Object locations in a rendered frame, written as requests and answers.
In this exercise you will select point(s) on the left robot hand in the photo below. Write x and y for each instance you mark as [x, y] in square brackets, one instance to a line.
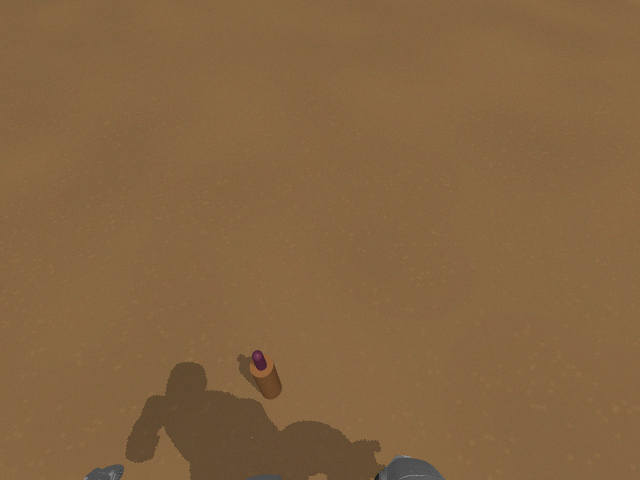
[113, 472]

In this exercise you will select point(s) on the bottle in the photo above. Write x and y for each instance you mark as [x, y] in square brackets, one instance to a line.
[264, 372]

